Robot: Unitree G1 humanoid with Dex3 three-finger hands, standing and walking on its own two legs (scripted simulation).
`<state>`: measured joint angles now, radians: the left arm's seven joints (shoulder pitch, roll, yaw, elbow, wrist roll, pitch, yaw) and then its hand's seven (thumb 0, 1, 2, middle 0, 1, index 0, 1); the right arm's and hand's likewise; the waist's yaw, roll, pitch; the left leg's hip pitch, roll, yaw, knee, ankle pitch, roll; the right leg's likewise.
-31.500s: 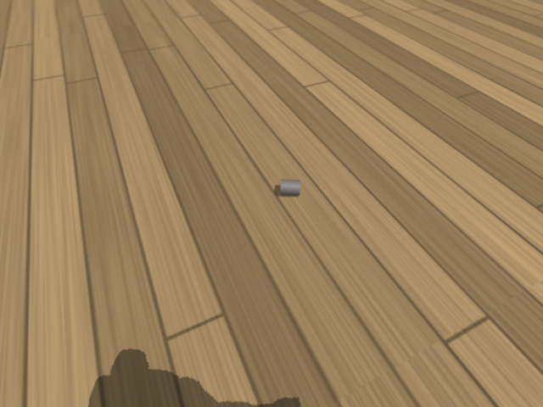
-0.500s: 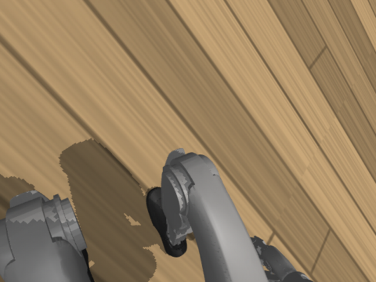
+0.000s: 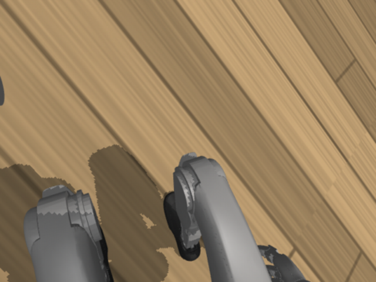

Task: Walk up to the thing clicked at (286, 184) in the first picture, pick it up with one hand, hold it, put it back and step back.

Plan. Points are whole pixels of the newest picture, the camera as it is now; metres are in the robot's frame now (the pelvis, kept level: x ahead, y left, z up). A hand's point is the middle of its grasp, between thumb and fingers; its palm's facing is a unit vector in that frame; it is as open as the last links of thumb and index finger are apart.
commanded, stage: lift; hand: left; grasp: from above
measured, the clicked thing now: out of the picture +0.52 +0.34 -0.19
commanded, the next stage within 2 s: hold in 1.74 s
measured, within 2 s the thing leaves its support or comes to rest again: neither
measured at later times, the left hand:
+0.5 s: hand out of the picture +0.47 +0.32 -0.06, palm faces -0.50 -0.10 -0.86, open 9.8 cm
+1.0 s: hand out of the picture +0.37 +0.31 +0.13, palm faces -0.45 -0.11 -0.89, open 10.1 cm
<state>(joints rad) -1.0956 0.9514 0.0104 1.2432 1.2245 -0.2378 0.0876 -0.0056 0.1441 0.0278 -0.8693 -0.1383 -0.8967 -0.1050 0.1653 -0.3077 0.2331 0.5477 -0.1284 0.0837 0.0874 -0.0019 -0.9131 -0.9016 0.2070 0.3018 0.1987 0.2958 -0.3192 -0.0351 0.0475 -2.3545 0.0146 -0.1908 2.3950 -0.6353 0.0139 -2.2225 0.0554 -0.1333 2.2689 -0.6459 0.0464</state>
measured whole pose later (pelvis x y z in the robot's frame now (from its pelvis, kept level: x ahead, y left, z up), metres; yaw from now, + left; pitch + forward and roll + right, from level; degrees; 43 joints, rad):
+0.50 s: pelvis +0.00 +0.00 +0.05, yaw +4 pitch +35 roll -9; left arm -0.89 0.84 0.03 0.99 1.09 -0.26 -0.08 0.00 0.15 0.07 -0.81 -0.22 -0.84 -0.18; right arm 0.20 -0.28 0.13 0.57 -0.07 0.14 0.02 0.00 -0.91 -0.90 0.21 0.30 0.20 0.30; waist -0.25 0.00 -0.07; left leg -2.20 0.02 -0.13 2.21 -0.62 0.01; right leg -2.10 0.04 -0.09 2.12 -0.64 0.04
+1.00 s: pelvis +0.00 +0.00 +0.21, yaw +8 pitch +27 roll -5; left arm -0.53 0.61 -0.05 0.77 1.01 -0.17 -0.01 -0.01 0.10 0.20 -0.73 -0.35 -0.76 -0.32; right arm 0.18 -0.23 0.03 0.65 0.01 0.09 -0.04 0.00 -0.90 -0.90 0.21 0.30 0.20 0.30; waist -0.13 0.05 -0.16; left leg -1.63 0.04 -0.06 1.71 -0.57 0.01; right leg -1.56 0.03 -0.03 1.66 -0.58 0.03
